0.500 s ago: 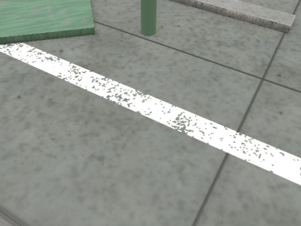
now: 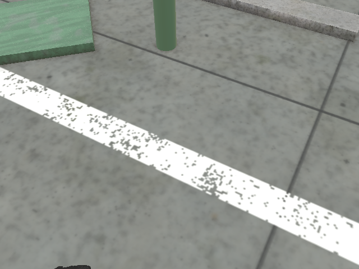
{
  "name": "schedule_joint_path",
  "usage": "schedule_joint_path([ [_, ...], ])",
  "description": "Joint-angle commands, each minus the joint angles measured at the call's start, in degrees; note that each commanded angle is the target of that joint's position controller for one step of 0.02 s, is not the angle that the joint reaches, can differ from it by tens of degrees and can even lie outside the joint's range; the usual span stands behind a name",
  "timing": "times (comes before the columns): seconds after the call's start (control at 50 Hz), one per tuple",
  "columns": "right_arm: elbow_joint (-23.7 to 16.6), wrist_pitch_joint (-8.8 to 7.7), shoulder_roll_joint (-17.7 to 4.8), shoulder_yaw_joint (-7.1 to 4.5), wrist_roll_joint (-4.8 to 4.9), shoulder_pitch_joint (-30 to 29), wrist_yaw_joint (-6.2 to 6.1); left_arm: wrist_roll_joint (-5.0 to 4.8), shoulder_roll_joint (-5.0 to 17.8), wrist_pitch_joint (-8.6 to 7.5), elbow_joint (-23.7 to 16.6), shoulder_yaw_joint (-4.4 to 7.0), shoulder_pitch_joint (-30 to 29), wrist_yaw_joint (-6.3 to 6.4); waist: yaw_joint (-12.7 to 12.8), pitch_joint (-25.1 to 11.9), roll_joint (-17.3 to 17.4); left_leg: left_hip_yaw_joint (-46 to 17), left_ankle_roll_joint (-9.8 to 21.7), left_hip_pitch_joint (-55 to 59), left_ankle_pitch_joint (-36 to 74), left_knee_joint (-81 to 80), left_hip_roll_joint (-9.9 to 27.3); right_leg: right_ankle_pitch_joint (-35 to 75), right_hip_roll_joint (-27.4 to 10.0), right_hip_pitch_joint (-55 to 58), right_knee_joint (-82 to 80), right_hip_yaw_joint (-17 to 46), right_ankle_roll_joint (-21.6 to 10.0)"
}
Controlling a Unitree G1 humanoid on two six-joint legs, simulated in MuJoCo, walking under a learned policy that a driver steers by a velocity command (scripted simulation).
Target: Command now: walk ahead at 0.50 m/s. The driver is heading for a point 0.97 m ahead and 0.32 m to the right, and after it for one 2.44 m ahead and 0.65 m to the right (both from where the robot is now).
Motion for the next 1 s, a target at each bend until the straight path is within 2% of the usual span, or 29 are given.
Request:
schedule_joint_path([
  [0.02, -7.0, -2.54, -5.3, -1.21, 1.01, -6.5, -0.37, 0.69, 4.6, 0.04, 1.2, 0.89, 8.5, 0.18, 4.4, -7.4, -2.7, -1.7, 1.4, -29.5, 7.2, 16.0, 5.9, -4.0, -18.3, 26.9, -18.5, 25.7, -11.0],
  [0.04, -7.3, -1.75, -5.6, -1.92, 0.09, -6.4, -1.14, 1.22, 3.2, -0.49, 1.5, 0.36, 6.6, -0.18, 2.0, -5.8, -2.2, -2.0, 1.5, -25.3, 9.5, 12.1, 7.9, -0.2, -16.2, 20.3, -19.9, 21.2, -9.7],
  [0.06, -7.2, -0.96, -4.2, -1.94, -0.04, -4.5, -1.46, 1.45, 2.5, -0.61, 2.5, 0.06, 6.5, -0.55, 0.4, -5.1, -3.0, -1.9, 1.6, -22.5, 10.0, 9.9, 8.7, 0.1, -14.7, 16.4, -20.9, 18.5, -9.2],
  [0.1, -7.4, 0.03, -2.4, -1.71, -0.32, -4.3, -1.65, 1.19, 4.2, -0.73, 4.3, 0.32, 9.0, -0.54, -0.3, -2.8, -3.7, -1.0, 1.1, -22.5, 11.0, 5.8, 9.7, 1.2, -14.0, 12.1, -23.3, 15.8, -10.1],
  [0.14, -9.2, 0.3, -3.7, -1.88, -0.91, -9.1, -1.7, 1.32, 7.1, -0.77, 4.9, 0.88, 11.0, 0.17, 0.0, -1.2, -3.0, -0.7, -0.1, -25.8, 16.1, -0.8, 10.5, 3.6, -14.2, 11.8, -24.8, 14.2, -10.6],
  [0.18, -10.5, 0.31, -4.0, -1.72, -1.23, -13.8, -1.42, 1.19, 8.2, -0.51, 5.3, 1.09, 12.9, 0.81, 1.1, -1.0, -2.6, -0.4, -0.6, -27.3, 23.1, -9.0, 10.5, 6.3, -13.5, 13.2, -24.9, 12.1, -9.7],
  [0.26, -12.1, 0.26, -3.6, -1.05, -0.6, -22.4, -0.56, 0.13, 9.1, -0.27, 6.6, 1.21, 17.3, 1.14, 3.7, -0.2, -2.8, 1.7, -1.0, -23.9, 30.8, -23.2, 7.6, 7.3, -11.9, 16.2, -24.7, 8.4, -7.4],
  [0.34, -14.0, 0.06, -4.1, -0.49, 0.01, -29.5, 0.64, -0.15, 9.2, 0.41, 8.9, 1.4, 22.0, 1.11, 6.1, 1.7, -3.4, 2.3, -0.7, -25.2, 28.2, -30.2, 6.3, 6.6, -14.4, 24.3, -21.7, 8.9, -7.3],
  [0.36, -14.7, -0.22, -4.3, -0.48, 0.04, -31.1, 0.97, -0.23, 9.1, 0.68, 9.3, 1.48, 22.8, 1.14, 6.3, 2.1, -3.5, 2.2, -0.3, -24.6, 26.1, -31.5, 5.9, 7.1, -15.1, 25.4, -20.4, 9.8, -7.2],
  [0.4, -14.9, -0.94, -5.6, -0.82, 0.06, -29.8, 1.4, -0.39, 10.0, 1.24, 9.6, 1.85, 22.4, 1.36, 4.4, 1.4, -4.6, 2.3, 0.8, -19.9, 21.7, -34.6, 4.6, 10.9, -16.1, 26.5, -16.9, 11.4, -6.4],
  [0.42, -13.9, -1.28, -6.8, -1.39, -0.04, -26.2, 1.37, -0.49, 10.6, 1.48, 9.2, 2.01, 21.2, 1.44, 2.0, -0.4, -5.3, 3.2, 1.4, -13.8, 20.8, -36.5, 3.1, 16.6, -15.5, 26.0, -13.5, 11.4, -5.7],
  [0.44, -11.4, -1.5, -9.0, -2.6, -0.35, -18.7, 1.06, -0.49, 9.9, 1.6, 8.7, 1.75, 19.8, 1.42, -1.6, -4.7, -4.8, 4.0, 2.8, -2.7, 20.9, -38.0, 2.0, 23.6, -12.8, 23.8, -6.1, 9.8, -4.4],
  [0.46, -8.7, -1.81, -13.1, -4.07, -1.3, -6.7, 0.51, 0.06, 7.6, 1.41, 7.0, 0.94, 17.8, 1.27, -6.4, -13.2, -1.8, -2.8, 6.2, 15.7, 23.0, -35.4, 8.9, 18.0, -9.2, 13.9, 8.9, 7.3, -2.3],
  [0.48, -7.3, -1.29, -18.5, -5.37, -1.55, 0.0, 0.16, 0.06, 1.4, 0.31, 6.2, -0.77, 22.6, 1.0, -5.8, -21.4, 11.5, -23.5, 13.6, 38.4, 19.8, -37.6, 23.6, -7.4, -0.5, -9.4, 30.2, 1.5, 2.2],
  [0.5, -7.0, -0.94, -13.7, -3.97, -1.61, 1.7, 0.07, -0.77, 4.3, -0.81, 7.0, -0.15, 22.8, 0.69, -6.4, -24.8, 13.3, -34.9, 15.5, 38.4, 14.2, -43.1, 25.9, -25.7, -0.4, -16.2, 40.2, 9.2, 1.9],
  [0.52, -8.0, -0.91, -10.2, -2.87, -1.55, -3.5, -0.03, -2.02, 8.2, -1.0, 6.2, 1.24, 18.8, 0.76, -5.5, -16.8, 9.7, -26.8, 12.7, 31.5, 11.6, -44.4, 24.0, -21.9, -3.6, -20.4, 44.1, 10.1, 1.2],
  [0.54, -9.1, -0.98, -8.0, -2.14, -1.3, -8.7, 0.1, -2.0, 8.3, -0.6, 5.4, 1.43, 15.6, 1.11, -3.8, -11.7, 6.7, -19.3, 10.4, 22.9, 11.9, -46.4, 21.7, -16.5, -6.6, -19.5, 43.3, 8.4, 1.0],
  [0.56, -9.2, -1.16, -6.1, -1.54, -1.33, -12.5, 0.42, -1.39, 7.5, 0.03, 5.0, 1.77, 13.9, 1.52, -2.1, -7.2, 4.8, -14.1, 9.2, 14.8, 13.2, -49.4, 19.5, -12.7, -8.2, -17.3, 40.6, 7.8, 1.1],
  [0.6, -8.3, -1.45, -4.4, -1.14, -2.03, -14.9, 0.74, -1.15, 4.9, 1.75, 4.9, 2.07, 15.5, 1.66, 1.1, -3.6, 6.0, -6.5, 7.3, 6.0, 16.7, -53.2, 16.7, -8.4, -10.0, -11.6, 36.9, 8.4, 1.0],
  [0.62, -7.6, -1.54, -4.6, -1.26, -2.13, -14.4, 0.65, -1.27, 3.7, 2.38, 4.7, 2.02, 15.7, 1.59, 1.6, -2.8, 5.7, -3.7, 7.3, 4.6, 19.4, -54.1, 16.3, -7.1, -10.1, -11.3, 36.1, 8.3, 1.0],
  [0.72, -5.6, -1.59, -7.6, -1.97, -2.7, -11.4, -0.78, -0.39, 3.7, 3.27, 1.6, 2.34, 10.1, 0.9, 1.8, -0.3, 3.2, 5.5, 7.4, 5.2, 28.4, -55.4, 16.0, 5.2, -9.4, -15.7, 25.0, 9.3, 2.0],
  [0.78, -5.2, -1.44, -8.8, -2.17, -2.22, -10.2, -1.37, -0.15, 3.2, 3.34, -0.4, 1.78, 4.3, -0.29, 0.4, 1.4, 2.6, 10.0, 6.4, 5.7, 28.1, -56.3, 15.4, 10.7, -8.7, -13.3, 15.7, 5.9, 1.8],
  [0.84, -4.0, -0.85, -10.0, -2.61, -1.48, -6.5, -1.75, -0.13, 2.8, 3.57, -3.2, 1.14, -1.7, -1.34, -1.6, 3.7, 1.3, 12.2, 6.2, 11.6, 28.9, -55.4, 17.2, 9.9, -8.4, -15.1, 10.1, 3.7, 1.0],
  [0.9, -3.3, 0.2, -11.3, -3.23, -0.76, -4.8, -1.74, -0.36, 3.3, 3.76, -5.7, 1.0, -4.7, -2.46, -1.8, 4.5, 1.9, 14.1, 5.4, 17.4, 35.3, -51.4, 18.9, 3.2, -7.4, -14.8, 6.9, 0.9, -0.6],
  [0.92, -3.8, 0.63, -12.2, -3.44, -0.64, -6.2, -1.85, -0.21, 4.0, 3.79, -6.3, 1.3, -4.2, -2.75, -0.6, 4.2, 2.7, 15.3, 4.7, 17.6, 46.3, -47.8, 18.7, 0.1, -5.7, -11.9, 5.8, -1.0, -1.4],
  [0.94, -4.4, 1.17, -13.3, -3.75, -0.36, -7.0, -2.08, 0.09, 5.3, 3.83, -6.4, 1.88, -2.1, -2.87, 0.8, 2.1, 4.1, 16.0, 4.0, 17.9, 59.3, -42.5, 18.3, -2.9, -3.1, -7.2, 5.7, -3.5, -2.2],
  [0.96, -4.8, 1.79, -14.1, -3.94, -0.16, -7.8, -2.31, 0.05, 7.1, 3.71, -5.5, 2.83, 3.4, -2.94, 3.8, -1.1, 4.9, 16.5, 3.0, 17.6, 68.6, -34.2, 17.4, -3.8, -0.3, -0.2, 4.3, -5.1, -3.2],
  [0.98, -5.4, 2.13, -14.2, -3.81, 0.09, -8.8, -2.38, -0.01, 10.2, 3.46, -3.2, 4.51, 12.3, -2.59, 8.2, -5.9, 4.1, 17.4, 0.8, 13.9, 67.4, -22.1, 14.7, 3.0, 2.3, 12.5, -1.5, -5.0, -5.0],
  [1.0, -6.9, 1.61, -13.2, -3.41, -1.13, -8.2, -2.35, 0.35, 15.8, 3.71, -2.0, 6.29, 18.7, -1.13, 9.9, -11.5, -2.8, 17.2, -3.2, -0.9, 44.6, -3.9, 11.3, 20.5, -4.8, 30.0, -1.6, 6.8, -8.3],
])
Velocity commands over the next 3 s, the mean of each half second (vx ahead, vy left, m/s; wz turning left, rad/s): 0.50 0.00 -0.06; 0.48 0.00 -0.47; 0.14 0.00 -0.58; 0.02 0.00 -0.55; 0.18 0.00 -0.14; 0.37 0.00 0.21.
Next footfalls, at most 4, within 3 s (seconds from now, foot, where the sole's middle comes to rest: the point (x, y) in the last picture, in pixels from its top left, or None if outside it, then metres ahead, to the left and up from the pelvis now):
0.46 left None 0.41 0.16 -0.76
1.00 right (224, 219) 0.65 -0.14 -0.76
1.50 left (188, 179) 0.83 -0.01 -0.76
1.92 right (234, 230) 0.60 -0.18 -0.76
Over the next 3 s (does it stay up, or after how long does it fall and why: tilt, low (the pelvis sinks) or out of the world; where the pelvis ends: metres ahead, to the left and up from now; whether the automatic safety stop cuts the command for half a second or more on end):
stays up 0.77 -0.34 0.02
